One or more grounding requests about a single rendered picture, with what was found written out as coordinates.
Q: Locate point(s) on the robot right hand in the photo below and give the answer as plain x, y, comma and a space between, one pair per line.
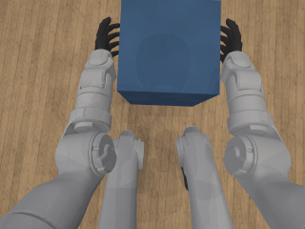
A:
233, 41

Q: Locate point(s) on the right robot thigh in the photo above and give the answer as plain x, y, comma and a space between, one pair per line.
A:
209, 208

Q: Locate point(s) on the left robot upper arm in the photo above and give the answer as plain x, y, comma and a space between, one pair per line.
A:
82, 160

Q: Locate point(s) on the left robot forearm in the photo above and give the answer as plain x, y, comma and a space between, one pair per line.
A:
92, 112

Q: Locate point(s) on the robot left hand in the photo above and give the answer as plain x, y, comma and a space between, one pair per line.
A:
103, 37

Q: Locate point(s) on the left robot shin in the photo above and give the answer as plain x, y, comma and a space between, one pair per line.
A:
125, 133

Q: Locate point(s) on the right robot upper arm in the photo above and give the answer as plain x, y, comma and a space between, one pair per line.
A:
262, 165

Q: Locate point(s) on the carton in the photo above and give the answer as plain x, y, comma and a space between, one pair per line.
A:
169, 52

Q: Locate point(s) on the right robot forearm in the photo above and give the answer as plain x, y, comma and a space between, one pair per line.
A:
245, 98

